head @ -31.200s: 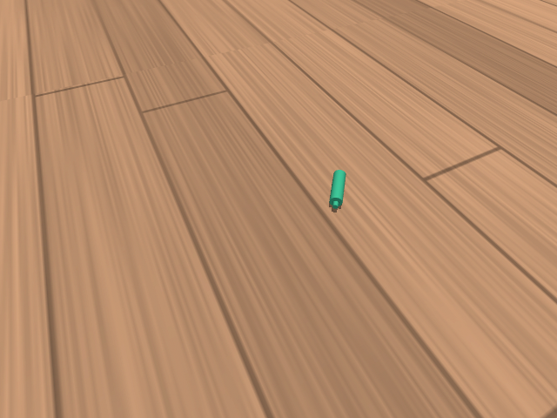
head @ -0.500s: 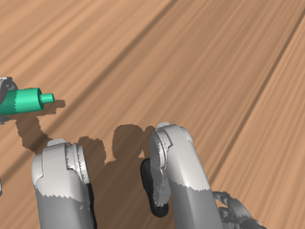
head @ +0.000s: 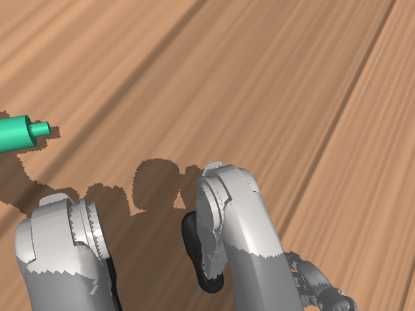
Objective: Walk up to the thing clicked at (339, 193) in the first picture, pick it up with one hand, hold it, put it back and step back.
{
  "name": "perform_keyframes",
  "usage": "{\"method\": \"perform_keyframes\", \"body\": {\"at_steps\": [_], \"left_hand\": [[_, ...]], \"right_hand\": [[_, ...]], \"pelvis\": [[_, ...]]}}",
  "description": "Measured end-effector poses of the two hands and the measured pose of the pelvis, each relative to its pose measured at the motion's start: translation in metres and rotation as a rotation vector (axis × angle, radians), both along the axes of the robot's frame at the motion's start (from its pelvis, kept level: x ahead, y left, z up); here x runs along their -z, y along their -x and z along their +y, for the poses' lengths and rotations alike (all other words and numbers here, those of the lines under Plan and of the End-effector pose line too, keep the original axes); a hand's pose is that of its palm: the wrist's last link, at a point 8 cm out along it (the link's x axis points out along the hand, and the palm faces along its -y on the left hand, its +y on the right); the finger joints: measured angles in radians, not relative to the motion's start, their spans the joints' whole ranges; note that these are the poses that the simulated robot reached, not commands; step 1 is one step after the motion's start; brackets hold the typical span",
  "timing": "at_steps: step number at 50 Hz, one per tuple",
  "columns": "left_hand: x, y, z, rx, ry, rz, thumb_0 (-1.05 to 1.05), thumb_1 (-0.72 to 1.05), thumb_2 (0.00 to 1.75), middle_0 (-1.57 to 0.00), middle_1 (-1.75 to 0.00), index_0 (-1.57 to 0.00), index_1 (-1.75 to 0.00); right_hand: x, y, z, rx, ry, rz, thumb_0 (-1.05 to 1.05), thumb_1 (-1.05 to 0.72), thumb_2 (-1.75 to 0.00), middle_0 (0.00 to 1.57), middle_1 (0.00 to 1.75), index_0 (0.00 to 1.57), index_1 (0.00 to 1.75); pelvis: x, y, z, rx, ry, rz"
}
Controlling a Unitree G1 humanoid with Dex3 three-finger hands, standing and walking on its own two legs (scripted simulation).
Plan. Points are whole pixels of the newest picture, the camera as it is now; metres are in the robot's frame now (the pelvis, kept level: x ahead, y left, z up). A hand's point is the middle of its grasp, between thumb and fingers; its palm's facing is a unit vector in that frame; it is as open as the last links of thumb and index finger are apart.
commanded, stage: rest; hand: left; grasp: from above
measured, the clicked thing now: out of the picture +0.42 +0.33 -0.25
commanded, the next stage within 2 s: open in 0.56 s
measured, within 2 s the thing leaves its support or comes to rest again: rests again in 1.02 s
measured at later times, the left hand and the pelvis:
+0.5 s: hand out of the picture +0.40 +0.34 -0.25, palm faces -0.46 -0.14 -0.88, open 9.2 cm; pelvis +0.00 +0.00 -0.01, yaw -2 degrees
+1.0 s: hand out of the picture +0.41 +0.34 -0.24, palm faces -0.42 -0.14 -0.90, open 12.1 cm; pelvis -0.01 +0.01 -0.01, yaw -3 degrees
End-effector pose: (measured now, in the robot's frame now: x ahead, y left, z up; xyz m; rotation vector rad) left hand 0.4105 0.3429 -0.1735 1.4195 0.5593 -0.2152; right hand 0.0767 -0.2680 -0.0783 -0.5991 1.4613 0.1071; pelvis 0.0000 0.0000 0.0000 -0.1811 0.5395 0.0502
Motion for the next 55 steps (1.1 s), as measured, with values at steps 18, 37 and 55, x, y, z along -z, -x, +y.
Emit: {"method": "perform_keyframes", "body": {"at_steps": [18,37,55], "left_hand": [[0.017,0.009,0.002,0.014,-0.003,-0.012,0.01,0.08,0.59,-0.66,-0.65,-0.7,-0.64],[0.019,0.006,0.003,0.021,-0.011,0.003,0.01,0.05,0.63,-0.65,-0.72,-0.68,-0.7],[0.011,-0.004,0.003,0.0,-0.023,-0.02,0.0,-0.35,0.88,-0.21,-0.91,-0.22,-0.89]], "right_hand": [[-0.007,-0.001,-0.003,-0.077,0.018,-0.005,0.0,-0.89,-0.89,0.2,0.3,0.2,0.3],[-0.008,0.005,0.016,-0.127,-0.063,-0.01,0.0,-0.9,-0.89,0.2,0.3,0.2,0.3],[-0.023,0.015,0.014,-0.118,-0.049,-0.015,0.0,-0.89,-0.89,0.2,0.3,0.2,0.3]], "pelvis": [[0.009,0.002,0.001,0.012,0.017,-0.043],[0.007,0.004,0.004,0.017,0.033,-0.067],[0.002,0.007,0.006,0.023,0.049,-0.064]]}}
